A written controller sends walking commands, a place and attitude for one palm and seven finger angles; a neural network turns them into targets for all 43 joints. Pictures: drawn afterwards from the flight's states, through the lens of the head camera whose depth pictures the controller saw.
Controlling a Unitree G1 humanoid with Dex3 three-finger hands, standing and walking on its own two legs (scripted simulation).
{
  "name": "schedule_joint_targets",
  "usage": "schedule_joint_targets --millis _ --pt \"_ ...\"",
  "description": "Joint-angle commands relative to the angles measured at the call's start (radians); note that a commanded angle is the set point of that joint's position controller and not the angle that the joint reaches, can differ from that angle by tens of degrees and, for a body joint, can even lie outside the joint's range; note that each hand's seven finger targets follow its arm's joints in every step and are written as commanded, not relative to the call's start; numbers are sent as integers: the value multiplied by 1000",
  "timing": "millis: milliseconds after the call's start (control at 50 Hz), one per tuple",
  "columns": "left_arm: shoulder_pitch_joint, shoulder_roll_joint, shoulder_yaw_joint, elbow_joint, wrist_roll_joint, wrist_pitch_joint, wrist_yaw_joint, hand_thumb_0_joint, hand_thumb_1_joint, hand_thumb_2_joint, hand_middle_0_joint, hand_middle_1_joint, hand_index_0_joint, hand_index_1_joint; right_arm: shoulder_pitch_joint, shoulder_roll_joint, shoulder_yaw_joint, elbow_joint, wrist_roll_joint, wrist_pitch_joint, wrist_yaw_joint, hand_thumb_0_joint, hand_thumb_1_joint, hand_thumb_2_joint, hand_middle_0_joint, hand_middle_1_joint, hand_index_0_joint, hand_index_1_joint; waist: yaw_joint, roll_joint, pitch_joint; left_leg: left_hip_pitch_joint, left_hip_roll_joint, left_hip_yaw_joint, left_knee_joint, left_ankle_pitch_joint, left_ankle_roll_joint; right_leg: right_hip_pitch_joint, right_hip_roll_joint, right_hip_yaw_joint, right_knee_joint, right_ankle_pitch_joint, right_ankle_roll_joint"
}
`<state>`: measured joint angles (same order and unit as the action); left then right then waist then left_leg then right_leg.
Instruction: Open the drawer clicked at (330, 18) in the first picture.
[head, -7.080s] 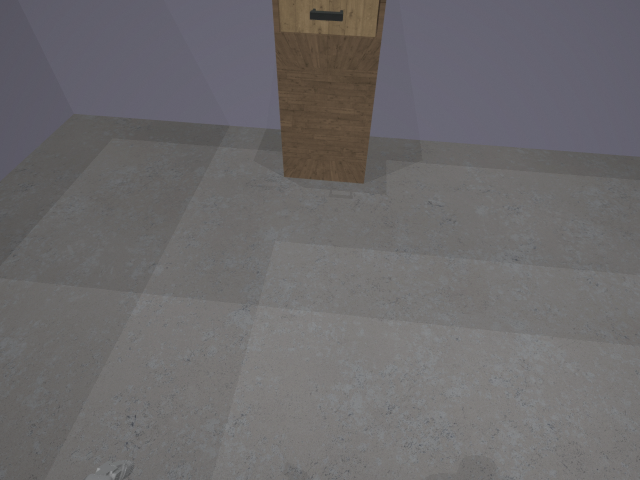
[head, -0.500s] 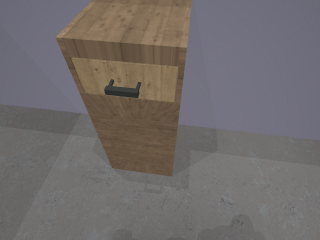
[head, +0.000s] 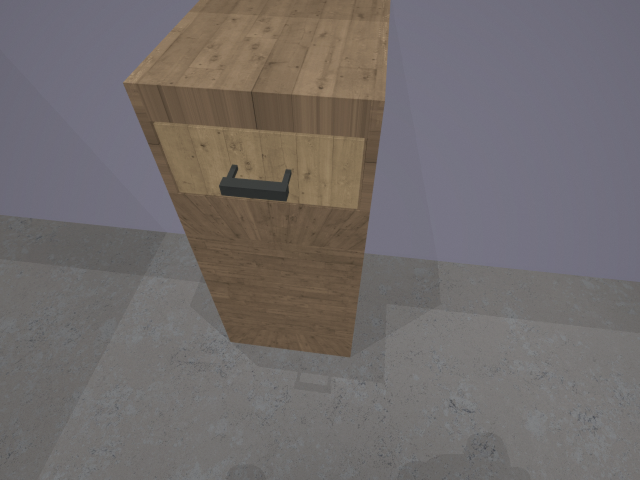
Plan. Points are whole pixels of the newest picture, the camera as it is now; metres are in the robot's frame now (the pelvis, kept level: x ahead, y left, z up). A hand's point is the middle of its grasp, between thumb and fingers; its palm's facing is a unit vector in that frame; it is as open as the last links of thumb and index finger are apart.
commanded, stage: come to a stop and stand still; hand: left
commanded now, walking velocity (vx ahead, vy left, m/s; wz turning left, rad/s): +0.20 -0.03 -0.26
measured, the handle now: (257, 180) +0.58 +0.15 +0.01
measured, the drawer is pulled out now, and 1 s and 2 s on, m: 0.00 0.00 0.00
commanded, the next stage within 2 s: look again from close up in 1.24 s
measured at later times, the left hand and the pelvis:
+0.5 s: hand out of the picture +0.05 +0.16 -0.17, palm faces +0.03 -0.97 -0.24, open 7.3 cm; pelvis +0.04 -0.02 +0.00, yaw -1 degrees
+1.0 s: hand out of the picture -0.01 +0.21 -0.17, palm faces -0.01 -0.98 -0.21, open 7.4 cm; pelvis -0.04 +0.02 +0.00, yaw -1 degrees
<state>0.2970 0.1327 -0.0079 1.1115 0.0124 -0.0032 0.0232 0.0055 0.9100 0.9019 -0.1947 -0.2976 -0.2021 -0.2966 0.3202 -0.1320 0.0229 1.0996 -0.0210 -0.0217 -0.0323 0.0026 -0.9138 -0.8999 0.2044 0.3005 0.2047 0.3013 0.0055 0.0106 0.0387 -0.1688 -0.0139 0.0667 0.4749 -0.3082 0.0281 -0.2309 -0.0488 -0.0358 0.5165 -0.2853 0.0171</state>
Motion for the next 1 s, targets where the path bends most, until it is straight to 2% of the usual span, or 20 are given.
schedule_joint_targets --millis 0,100,180,240,320,400,540,560,580,600,620,640,680,720,740,760,800,840,900,980 --pt "69 92 26 -24 8 -14 0 0 900 900 -200 -300 -200 -300 75 -113 -28 -19 0 -16 -3 0 -900 -900 200 300 200 300 0 2 19 -52 133 -103 -101 29 44 5 -28 38 -10 21 -63" --pt "72 77 40 -46 17 -13 -16 0 900 900 -200 -300 -200 -300 49 -131 -46 -40 -4 -13 1 0 -900 -900 200 300 200 300 8 64 115 -110 174 -137 -119 -106 74 -77 9 33 49 -57 -78" --pt "134 112 45 -17 8 -33 2 0 900 900 -200 -300 -200 -300 41 -75 -30 -48 4 -22 -9 0 -900 -900 200 300 200 300 13 -104 24 -126 80 -10 84 178 11 80 -103 170 -2 487 -105" --pt "121 129 44 -18 -3 -38 19 0 900 900 -200 -300 -200 -300 59 -69 -33 -32 18 -14 -17 0 -900 -900 200 300 200 300 -8 -103 -51 -58 86 -17 59 283 -20 130 -134 144 36 898 -102" --pt "80 142 54 -57 -4 -23 30 0 900 900 -200 -300 -200 -300 63 -100 -51 -33 15 -1 -27 0 -900 -900 200 300 200 300 -6 4 -80 32 114 -13 71 626 -14 86 -95 98 102 840 -71" --pt "58 146 63 -85 1 -7 34 0 900 900 -200 -300 -200 -300 41 -117 -67 -60 8 15 -26 0 -900 -900 200 300 200 300 -7 3 -101 65 134 -9 102 675 -2 37 -82 89 118 697 -70" --pt "25 152 55 -119 8 4 24 0 900 900 -200 -300 -200 -300 -2 -89 -63 -92 10 22 -9 0 -900 -900 200 300 200 300 -10 -93 -53 2 98 -12 67 260 -14 -23 -125 140 13 529 -98" --pt "100 196 57 -99 10 -21 58 0 900 900 -200 -300 -200 -300 -110 -157 -80 -168 24 7 -1 0 -900 -900 200 300 200 300 22 -182 -33 -94 98 37 234 210 -46 56 -148 201 -29 1088 -39" --pt "132 246 67 -146 16 -38 55 0 900 900 -200 -300 -200 -300 -83 -94 -74 -222 22 9 15 0 -900 -900 200 300 200 300 32 -326 -122 -268 27 -24 329 -130 -17 267 -222 272 25 1316 -93" --pt "148 242 66 -143 15 -42 50 0 900 900 -200 -300 -200 -300 -149 -103 -74 -240 20 12 17 0 -900 -900 200 300 200 300 63 -241 -146 -306 37 -30 363 -185 -3 322 -250 287 25 1327 -140" --pt "125 220 68 -145 17 -47 52 0 900 900 -200 -300 -200 -300 -144 -107 -71 -241 22 12 18 0 -900 -900 200 300 200 300 46 -240 -213 -322 50 -56 367 -207 5 372 -243 272 30 1223 -179" --pt "73 216 67 -178 18 -40 50 0 900 900 -200 -300 -200 -300 -118 -107 -70 -239 27 13 17 0 -900 -900 200 300 200 300 21 -143 -220 -253 51 -69 293 -186 1 302 -235 230 25 998 -194" --pt "-45 214 52 -213 4 -22 44 0 900 900 -200 -300 -200 -300 -23 -89 -63 -191 19 14 20 0 -900 -900 200 300 200 300 -55 -4 -150 -16 36 -34 15 76 -11 64 -149 134 61 577 -136" --pt "-30 148 38 -219 -10 1 37 0 900 900 -200 -300 -200 -300 3 -174 -64 -186 -1 2 16 0 -900 -900 200 300 200 300 -23 258 -86 -17 222 -242 -59 464 75 -60 14 10 127 3 -34" --pt "-15 139 34 -210 -8 7 35 0 900 900 -200 -300 -200 -300 -41 -183 -61 -199 -4 12 14 0 -900 -900 200 300 200 300 -2 234 -23 -97 255 -251 -106 370 118 -51 36 2 120 -169 -31" --pt "-28 137 32 -201 0 17 31 0 900 900 -200 -300 -200 -300 -81 -180 -60 -208 -3 17 14 0 -900 -900 200 300 200 300 0 249 61 -186 234 -266 -163 157 117 -39 39 4 125 -194 -35" --pt "-10 138 24 -179 12 18 14 0 900 900 -200 -300 -200 -300 -129 -170 -52 -223 -3 19 14 0 -900 -900 200 300 200 300 25 151 159 -291 181 -236 -179 -69 89 -30 22 23 49 -74 -44" --pt "-3 135 21 -163 8 9 4 0 900 900 -200 -300 -200 -300 -103 -167 -48 -215 -1 19 16 0 -900 -900 200 300 200 300 10 24 135 -246 141 -210 -178 -166 59 -31 13 60 -34 -40 -50" --pt "-2 148 21 -165 8 7 2 0 900 900 -200 -300 -200 -300 -71 -183 -53 -205 -1 12 18 0 -900 -900 200 300 200 300 -2 50 93 -214 139 -226 -233 -276 55 -39 9 67 -49 -82 -51" --pt "41 137 23 -152 14 8 -1 0 900 900 -200 -300 -200 -300 -74 -199 -57 -197 -3 16 21 0 -900 -900 200 300 200 300 9 -9 64 -243 147 -240 -241 -339 64 -19 16 67 -43 -113 -43"
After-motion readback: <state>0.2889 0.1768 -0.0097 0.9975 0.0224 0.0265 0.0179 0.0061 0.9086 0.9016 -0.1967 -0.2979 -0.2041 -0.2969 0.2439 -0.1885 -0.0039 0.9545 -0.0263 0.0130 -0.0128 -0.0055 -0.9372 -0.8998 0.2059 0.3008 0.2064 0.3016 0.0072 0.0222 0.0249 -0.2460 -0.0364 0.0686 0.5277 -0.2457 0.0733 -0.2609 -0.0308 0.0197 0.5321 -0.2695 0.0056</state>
